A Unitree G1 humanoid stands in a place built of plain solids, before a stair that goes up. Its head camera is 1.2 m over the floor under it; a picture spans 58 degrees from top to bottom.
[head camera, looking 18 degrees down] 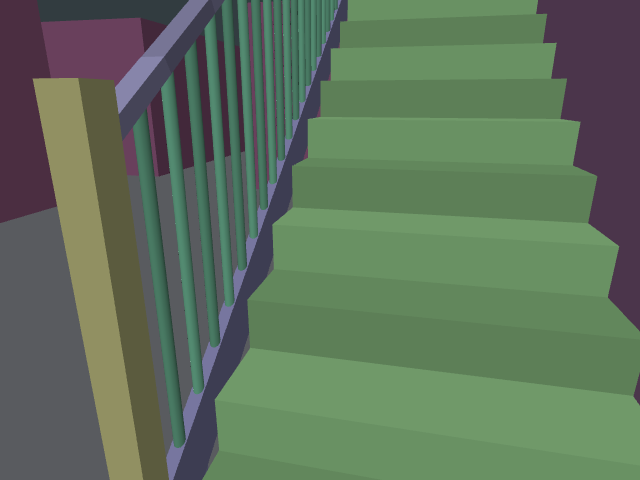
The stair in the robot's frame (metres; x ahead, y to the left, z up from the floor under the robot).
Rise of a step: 0.18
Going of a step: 0.28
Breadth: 1.20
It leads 13 degrees to the right of straight ahead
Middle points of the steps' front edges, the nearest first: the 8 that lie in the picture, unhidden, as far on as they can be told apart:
0.92 -0.28 0.37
1.20 -0.34 0.56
1.48 -0.40 0.74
1.76 -0.46 0.93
2.04 -0.52 1.11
2.32 -0.59 1.30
2.59 -0.65 1.48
2.87 -0.71 1.67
